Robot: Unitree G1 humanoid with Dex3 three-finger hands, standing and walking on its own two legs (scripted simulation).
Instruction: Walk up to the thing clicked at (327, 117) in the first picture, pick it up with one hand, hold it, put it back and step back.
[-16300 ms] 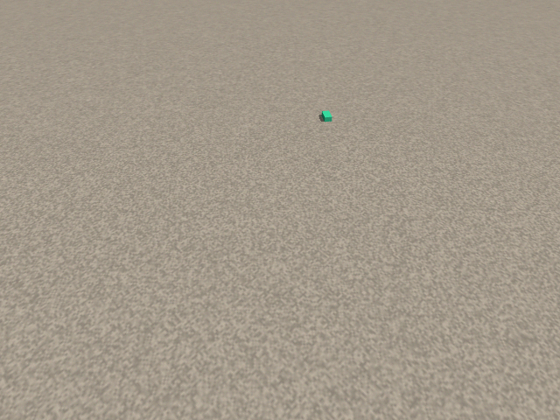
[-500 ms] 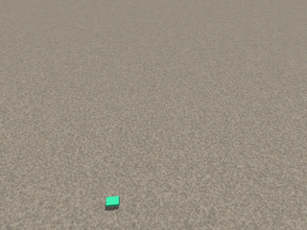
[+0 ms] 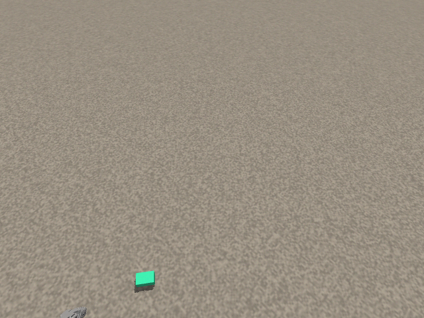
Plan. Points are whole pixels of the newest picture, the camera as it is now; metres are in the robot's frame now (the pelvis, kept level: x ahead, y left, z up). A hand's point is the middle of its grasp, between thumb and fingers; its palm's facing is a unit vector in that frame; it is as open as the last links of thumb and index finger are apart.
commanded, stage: walk up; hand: left
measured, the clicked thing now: (145, 278) +0.43 +0.28 -0.75
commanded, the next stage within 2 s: stand in 1.54 s
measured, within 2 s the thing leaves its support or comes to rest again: neither
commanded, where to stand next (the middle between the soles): +0.04 -0.01 m, yaw +0 degrees
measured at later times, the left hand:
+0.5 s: hand out of the picture +0.09 +0.23 -0.14, palm faces -0.05 -0.94 -0.34, open 7.4 cm
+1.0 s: hand out of the picture +0.11 +0.23 -0.14, palm faces -0.03 -0.95 -0.32, open 7.4 cm
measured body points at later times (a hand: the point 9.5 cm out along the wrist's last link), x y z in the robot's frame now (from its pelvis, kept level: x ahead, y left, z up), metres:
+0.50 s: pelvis +0.00 -0.02 +0.01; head +0.02 -0.03 +0.46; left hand +0.10 +0.28 -0.12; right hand +0.05 -0.32 -0.13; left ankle -0.01 +0.13 -0.73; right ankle +0.01 -0.13 -0.73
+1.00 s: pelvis +0.00 -0.02 +0.02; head +0.01 -0.02 +0.46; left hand +0.11 +0.27 -0.12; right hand +0.06 -0.33 -0.11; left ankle -0.01 +0.13 -0.73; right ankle +0.01 -0.13 -0.73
